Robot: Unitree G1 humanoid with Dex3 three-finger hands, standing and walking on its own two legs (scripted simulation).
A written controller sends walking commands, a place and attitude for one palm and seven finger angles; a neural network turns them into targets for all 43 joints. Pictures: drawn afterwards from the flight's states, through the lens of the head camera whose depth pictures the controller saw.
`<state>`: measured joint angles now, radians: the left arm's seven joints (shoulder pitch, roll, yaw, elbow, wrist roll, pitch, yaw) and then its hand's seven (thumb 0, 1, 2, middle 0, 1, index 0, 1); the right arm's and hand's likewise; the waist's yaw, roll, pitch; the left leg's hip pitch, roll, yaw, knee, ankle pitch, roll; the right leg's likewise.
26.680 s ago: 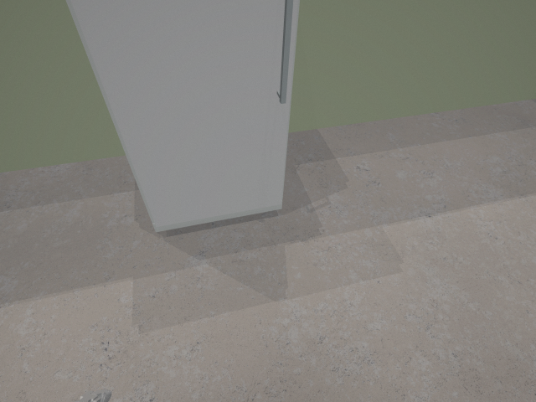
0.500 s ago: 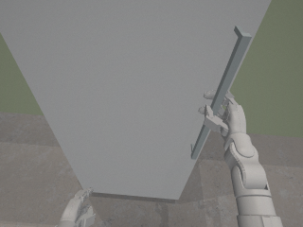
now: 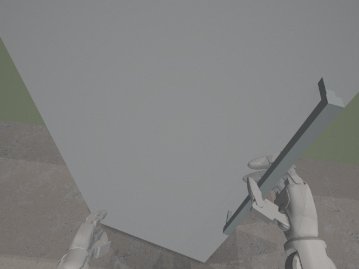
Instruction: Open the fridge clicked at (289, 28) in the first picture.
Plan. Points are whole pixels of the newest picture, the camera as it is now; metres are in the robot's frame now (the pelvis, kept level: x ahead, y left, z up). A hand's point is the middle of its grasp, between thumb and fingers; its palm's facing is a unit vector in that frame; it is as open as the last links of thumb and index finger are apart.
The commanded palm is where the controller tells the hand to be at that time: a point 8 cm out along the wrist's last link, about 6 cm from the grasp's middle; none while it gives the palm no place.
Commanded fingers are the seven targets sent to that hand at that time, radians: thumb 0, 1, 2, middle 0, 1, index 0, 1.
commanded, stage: walk backward, drawing the door open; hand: right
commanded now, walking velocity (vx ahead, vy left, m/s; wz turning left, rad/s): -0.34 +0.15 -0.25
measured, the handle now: (258, 183) +0.27 -0.12 +0.12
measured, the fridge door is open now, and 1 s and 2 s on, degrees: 13 43 75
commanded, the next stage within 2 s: stop walking and hold the door back in 1.70 s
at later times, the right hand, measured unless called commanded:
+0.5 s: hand out of the picture +0.11 -0.04 +0.13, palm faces +0.09 +0.98 -0.17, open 6.2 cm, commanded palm +0.08 -0.09 +0.14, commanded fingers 0.00 -0.90 -0.90 0.45 1.40 0.45 1.40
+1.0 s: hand out of the picture +0.00 +0.07 +0.13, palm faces +0.42 +0.88 -0.20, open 6.5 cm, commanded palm -0.05 +0.04 +0.14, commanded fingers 0.00 -0.90 -0.90 0.45 1.40 0.45 1.40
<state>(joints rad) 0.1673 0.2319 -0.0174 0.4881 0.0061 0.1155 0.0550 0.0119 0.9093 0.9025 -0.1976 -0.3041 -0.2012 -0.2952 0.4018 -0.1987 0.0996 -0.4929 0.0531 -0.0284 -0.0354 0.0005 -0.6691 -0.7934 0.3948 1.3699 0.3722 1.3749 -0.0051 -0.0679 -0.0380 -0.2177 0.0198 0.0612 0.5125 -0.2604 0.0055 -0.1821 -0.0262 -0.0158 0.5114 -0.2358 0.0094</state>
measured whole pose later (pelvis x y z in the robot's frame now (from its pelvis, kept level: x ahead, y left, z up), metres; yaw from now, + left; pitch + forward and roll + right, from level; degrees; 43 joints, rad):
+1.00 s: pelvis -0.18 +0.28 -0.02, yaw -31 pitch -1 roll -1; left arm 0.14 0.15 0.04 0.64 0.05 -0.16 0.08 0.01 0.91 0.90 -0.20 -0.30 -0.20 -0.30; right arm 0.17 -0.21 0.07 -0.46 -0.03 -0.14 -0.02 -0.03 -0.67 -0.78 0.47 1.40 0.27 1.30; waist 0.05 0.03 0.13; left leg -0.50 -0.04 0.03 1.11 -0.46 -0.01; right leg -0.32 -0.02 0.00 0.59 -0.25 0.01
